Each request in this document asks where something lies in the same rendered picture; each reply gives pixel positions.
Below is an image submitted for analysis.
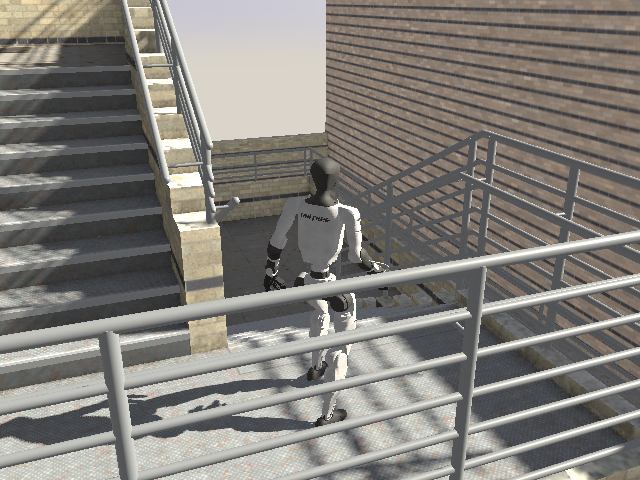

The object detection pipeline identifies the robot left forearm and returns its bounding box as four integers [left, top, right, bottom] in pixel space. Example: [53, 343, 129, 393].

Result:
[265, 236, 282, 277]

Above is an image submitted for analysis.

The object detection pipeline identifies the robot left upper arm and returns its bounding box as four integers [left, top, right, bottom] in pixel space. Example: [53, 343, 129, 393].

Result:
[270, 197, 305, 249]

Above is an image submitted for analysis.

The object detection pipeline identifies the robot right upper arm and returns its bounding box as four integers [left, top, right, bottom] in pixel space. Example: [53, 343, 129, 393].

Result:
[339, 205, 362, 263]

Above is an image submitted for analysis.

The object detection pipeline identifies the robot head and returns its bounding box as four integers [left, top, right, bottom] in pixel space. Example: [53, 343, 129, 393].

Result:
[305, 158, 340, 207]

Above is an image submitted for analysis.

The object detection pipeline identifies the right robot hand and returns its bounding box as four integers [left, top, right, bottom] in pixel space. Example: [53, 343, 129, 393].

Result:
[378, 269, 390, 290]

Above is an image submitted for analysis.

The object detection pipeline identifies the robot right foot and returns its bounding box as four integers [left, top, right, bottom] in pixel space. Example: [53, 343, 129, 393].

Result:
[315, 409, 347, 427]

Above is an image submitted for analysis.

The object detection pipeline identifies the robot right forearm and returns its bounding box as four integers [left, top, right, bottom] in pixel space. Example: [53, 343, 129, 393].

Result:
[357, 248, 385, 275]

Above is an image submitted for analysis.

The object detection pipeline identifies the left robot hand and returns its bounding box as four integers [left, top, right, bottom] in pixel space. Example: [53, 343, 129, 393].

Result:
[263, 273, 286, 292]

